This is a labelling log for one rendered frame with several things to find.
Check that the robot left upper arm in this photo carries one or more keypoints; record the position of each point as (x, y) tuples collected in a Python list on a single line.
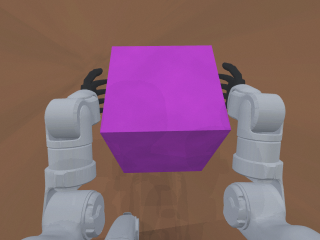
[(73, 215)]

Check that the robot left hand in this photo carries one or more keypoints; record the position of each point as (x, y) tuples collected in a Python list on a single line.
[(89, 84)]

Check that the robot right hand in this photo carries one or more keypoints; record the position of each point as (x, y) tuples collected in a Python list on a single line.
[(232, 81)]

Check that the robot left forearm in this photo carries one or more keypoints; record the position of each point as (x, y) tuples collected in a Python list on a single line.
[(68, 127)]

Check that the robot right forearm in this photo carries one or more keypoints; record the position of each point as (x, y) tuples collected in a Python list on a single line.
[(260, 124)]

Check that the robot right upper arm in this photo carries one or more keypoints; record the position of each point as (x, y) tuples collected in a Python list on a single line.
[(258, 212)]

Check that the robot left thigh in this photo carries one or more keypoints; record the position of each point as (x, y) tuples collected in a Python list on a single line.
[(125, 227)]

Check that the carton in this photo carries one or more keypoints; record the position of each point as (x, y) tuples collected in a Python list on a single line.
[(164, 109)]

